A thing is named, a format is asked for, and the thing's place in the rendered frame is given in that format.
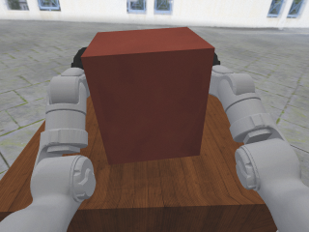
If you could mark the right robot forearm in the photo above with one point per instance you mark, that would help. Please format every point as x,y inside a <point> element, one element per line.
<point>249,120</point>

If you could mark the right robot upper arm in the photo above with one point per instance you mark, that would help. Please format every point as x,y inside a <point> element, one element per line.
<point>270,168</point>

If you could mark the pedestal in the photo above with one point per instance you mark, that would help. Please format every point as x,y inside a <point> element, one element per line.
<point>188,194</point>

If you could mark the carton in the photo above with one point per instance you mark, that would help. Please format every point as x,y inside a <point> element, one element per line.
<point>149,90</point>

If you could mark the left robot hand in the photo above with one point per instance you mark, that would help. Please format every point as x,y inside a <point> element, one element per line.
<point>77,63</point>

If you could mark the left robot forearm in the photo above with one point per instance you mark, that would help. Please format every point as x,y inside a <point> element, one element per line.
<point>65,116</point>

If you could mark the right robot hand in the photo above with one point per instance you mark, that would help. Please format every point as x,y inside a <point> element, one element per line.
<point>215,61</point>

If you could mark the left robot upper arm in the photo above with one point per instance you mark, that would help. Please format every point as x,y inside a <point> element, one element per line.
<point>59,185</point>

